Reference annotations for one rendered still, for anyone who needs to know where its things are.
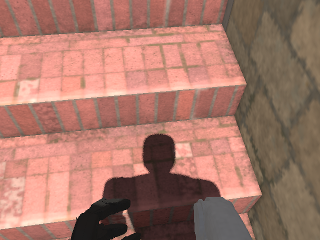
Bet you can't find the robot left hand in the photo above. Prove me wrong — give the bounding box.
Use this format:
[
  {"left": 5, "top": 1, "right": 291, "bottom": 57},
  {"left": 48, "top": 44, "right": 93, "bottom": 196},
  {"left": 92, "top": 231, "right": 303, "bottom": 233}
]
[{"left": 68, "top": 197, "right": 141, "bottom": 240}]

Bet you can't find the right robot thigh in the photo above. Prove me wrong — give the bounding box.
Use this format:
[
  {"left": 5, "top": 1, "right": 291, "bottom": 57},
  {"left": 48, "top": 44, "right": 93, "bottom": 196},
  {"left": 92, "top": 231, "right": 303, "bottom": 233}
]
[{"left": 193, "top": 197, "right": 253, "bottom": 240}]

